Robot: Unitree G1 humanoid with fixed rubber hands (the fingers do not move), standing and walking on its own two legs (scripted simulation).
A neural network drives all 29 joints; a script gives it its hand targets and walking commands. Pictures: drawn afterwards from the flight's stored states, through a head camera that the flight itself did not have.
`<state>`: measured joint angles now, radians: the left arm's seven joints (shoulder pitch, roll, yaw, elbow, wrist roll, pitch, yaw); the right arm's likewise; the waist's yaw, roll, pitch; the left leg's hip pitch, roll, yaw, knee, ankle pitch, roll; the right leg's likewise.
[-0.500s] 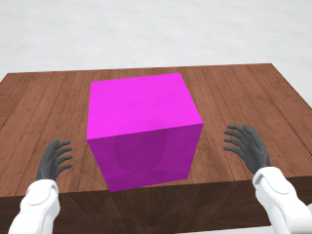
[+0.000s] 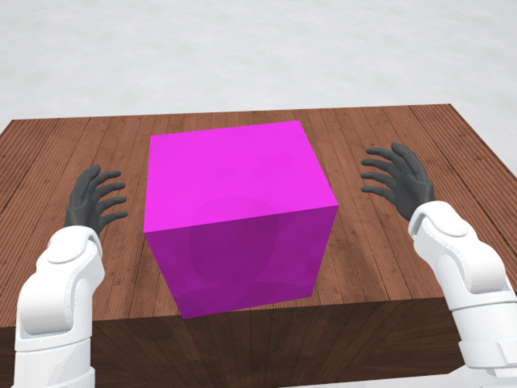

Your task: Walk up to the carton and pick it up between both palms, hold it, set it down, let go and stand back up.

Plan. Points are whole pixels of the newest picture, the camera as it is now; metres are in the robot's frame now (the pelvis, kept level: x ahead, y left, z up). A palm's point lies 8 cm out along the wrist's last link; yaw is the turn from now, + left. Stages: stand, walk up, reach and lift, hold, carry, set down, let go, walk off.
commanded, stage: reach and lift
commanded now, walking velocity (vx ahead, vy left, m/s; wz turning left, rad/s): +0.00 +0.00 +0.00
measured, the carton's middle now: (238, 224) +0.39 +0.05 +0.05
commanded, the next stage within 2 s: none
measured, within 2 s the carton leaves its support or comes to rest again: neither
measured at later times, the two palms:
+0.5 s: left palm (89, 181) +0.37 +0.25 +0.17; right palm (397, 153) +0.41 -0.19 +0.17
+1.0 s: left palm (105, 205) +0.39 +0.26 +0.09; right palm (389, 194) +0.41 -0.20 +0.09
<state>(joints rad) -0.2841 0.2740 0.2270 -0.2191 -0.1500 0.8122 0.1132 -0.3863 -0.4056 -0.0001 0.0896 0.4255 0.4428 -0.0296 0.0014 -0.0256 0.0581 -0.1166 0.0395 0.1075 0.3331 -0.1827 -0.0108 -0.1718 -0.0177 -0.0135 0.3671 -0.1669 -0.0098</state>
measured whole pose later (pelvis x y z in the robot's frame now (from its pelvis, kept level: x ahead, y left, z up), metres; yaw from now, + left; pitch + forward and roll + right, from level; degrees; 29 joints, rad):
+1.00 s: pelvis +0.01 +0.01 +0.00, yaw +0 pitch +5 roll +0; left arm -0.53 0.30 0.23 0.37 -0.15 0.39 0.06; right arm -0.61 -0.42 0.10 0.60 0.48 0.20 -0.01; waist 0.00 -0.03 0.03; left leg -0.25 0.04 0.11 0.34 -0.18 -0.01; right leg -0.29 -0.02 -0.01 0.34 -0.15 0.00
